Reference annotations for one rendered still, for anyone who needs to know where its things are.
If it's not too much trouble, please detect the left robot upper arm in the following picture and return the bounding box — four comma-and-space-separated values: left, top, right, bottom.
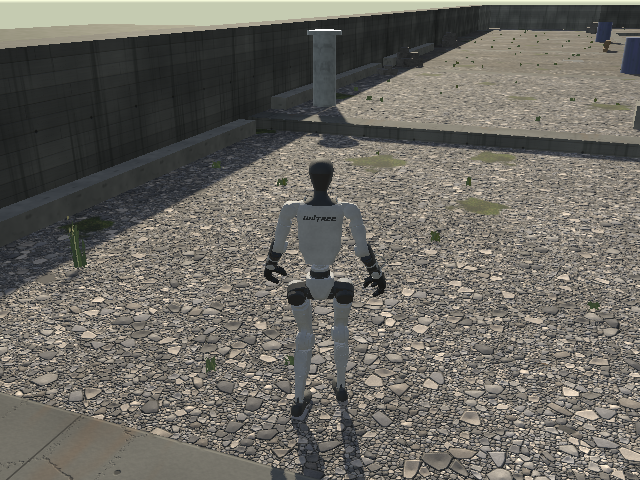
272, 201, 300, 254

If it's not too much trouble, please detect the right robot upper arm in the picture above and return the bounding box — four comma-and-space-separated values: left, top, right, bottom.
341, 202, 370, 258

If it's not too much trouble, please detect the robot left forearm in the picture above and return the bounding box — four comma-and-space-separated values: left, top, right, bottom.
265, 238, 283, 270

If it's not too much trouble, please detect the robot left shin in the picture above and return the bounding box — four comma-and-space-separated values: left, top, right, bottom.
294, 332, 312, 403

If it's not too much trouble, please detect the right robot hand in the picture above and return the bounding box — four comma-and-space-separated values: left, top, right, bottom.
363, 272, 386, 297

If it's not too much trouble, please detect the robot shin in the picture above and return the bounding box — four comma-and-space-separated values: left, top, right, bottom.
334, 326, 349, 389
294, 332, 312, 403

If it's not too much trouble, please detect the robot right shin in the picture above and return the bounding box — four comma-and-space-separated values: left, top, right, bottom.
334, 326, 349, 389

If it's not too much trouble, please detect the left robot hand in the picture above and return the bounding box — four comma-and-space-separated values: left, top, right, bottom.
264, 266, 287, 284

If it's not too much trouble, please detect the robot right forearm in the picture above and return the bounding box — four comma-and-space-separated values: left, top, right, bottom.
361, 242, 382, 279

